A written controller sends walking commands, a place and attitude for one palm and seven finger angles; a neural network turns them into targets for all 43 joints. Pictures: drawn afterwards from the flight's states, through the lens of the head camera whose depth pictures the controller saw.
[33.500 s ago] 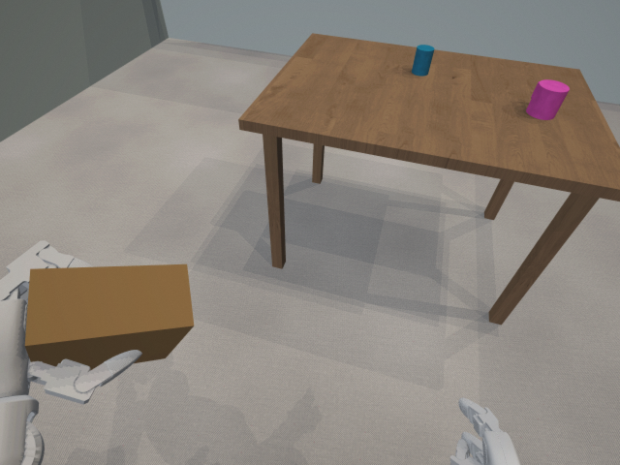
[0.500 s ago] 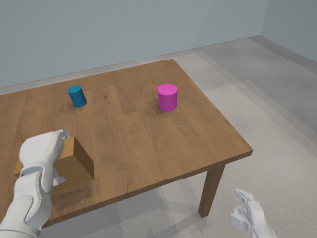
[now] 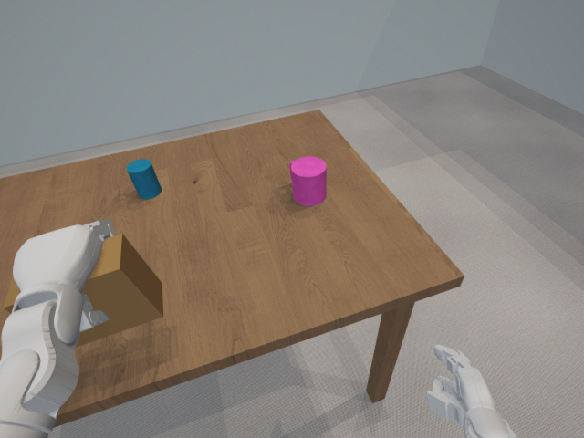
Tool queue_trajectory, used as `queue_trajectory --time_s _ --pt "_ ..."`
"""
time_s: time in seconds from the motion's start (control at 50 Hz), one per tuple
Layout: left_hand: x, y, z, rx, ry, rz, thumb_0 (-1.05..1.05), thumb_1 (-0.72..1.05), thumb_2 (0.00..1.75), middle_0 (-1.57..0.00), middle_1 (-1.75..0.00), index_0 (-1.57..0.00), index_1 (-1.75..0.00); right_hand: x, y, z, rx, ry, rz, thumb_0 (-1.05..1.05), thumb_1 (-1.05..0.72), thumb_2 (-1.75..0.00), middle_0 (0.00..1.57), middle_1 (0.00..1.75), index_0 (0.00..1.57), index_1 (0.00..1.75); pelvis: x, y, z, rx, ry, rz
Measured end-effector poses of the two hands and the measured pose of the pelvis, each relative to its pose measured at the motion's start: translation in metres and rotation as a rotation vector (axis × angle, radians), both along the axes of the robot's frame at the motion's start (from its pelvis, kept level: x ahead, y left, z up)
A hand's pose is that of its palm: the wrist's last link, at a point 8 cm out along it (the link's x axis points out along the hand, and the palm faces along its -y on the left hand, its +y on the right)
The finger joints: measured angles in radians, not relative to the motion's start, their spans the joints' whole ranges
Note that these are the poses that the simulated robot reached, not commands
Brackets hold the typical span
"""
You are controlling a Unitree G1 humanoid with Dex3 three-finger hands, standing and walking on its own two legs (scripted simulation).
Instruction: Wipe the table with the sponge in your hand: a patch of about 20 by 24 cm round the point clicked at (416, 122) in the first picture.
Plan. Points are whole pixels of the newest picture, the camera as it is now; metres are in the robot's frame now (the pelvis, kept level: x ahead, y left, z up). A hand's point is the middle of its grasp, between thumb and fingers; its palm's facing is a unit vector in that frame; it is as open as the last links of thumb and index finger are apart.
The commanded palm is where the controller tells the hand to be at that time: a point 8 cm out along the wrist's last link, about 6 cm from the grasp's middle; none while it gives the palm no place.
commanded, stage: lift the sponge slowly off the table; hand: left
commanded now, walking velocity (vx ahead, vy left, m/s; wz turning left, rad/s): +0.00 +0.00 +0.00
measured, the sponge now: (102, 301) +0.24 +0.32 +0.07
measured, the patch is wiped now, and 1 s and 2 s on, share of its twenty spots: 1.00 1.00 1.00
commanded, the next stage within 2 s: bring the sponge back beside the body in 0.06 s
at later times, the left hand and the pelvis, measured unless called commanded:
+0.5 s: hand (89, 293) +0.23 +0.31 +0.12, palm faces +0.07 -0.08 -0.99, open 10.2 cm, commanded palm +0.19 +0.30 +0.18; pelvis -0.01 -0.01 +0.00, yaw +0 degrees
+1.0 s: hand (96, 315) +0.20 +0.29 +0.11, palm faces +0.08 -0.12 -0.99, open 10.2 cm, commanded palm +0.17 +0.28 +0.18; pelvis -0.01 -0.01 +0.00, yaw -1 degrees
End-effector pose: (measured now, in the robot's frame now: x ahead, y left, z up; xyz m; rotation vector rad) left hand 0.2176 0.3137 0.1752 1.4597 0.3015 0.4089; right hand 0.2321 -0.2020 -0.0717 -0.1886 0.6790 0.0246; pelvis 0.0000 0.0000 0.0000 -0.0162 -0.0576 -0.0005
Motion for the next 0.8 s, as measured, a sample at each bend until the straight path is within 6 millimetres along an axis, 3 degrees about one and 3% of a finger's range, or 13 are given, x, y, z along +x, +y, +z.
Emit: queue_trajectory --time_s 0.48,0.8 --pt "-0.012 -0.009 -0.006 -0.017 0.012 0.000 0.00 -0.51 1.05 -0.73 -1.34 -0.72 -1.34 -0.012 -0.007 0.000 0.004 -0.006 -0.005 0.02 -0.90 -0.90 0.20 0.30 0.21 0.30 -0.009 -0.005 -0.001 0.003 -0.011 -0.009" --pt "-0.025 -0.019 -0.014 -0.036 0.015 -0.013 0.00 -0.51 1.05 -0.73 -1.34 -0.72 -1.34 -0.008 -0.006 0.006 0.008 -0.043 0.001 0.02 -0.90 -0.90 0.20 0.30 0.21 0.30 -0.012 -0.007 -0.001 0.004 -0.021 -0.011"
